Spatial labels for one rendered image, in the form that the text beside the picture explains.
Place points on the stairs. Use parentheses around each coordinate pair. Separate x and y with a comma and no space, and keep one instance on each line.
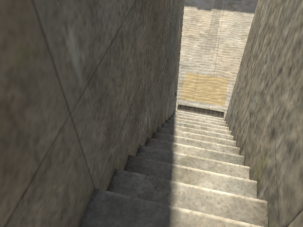
(192,162)

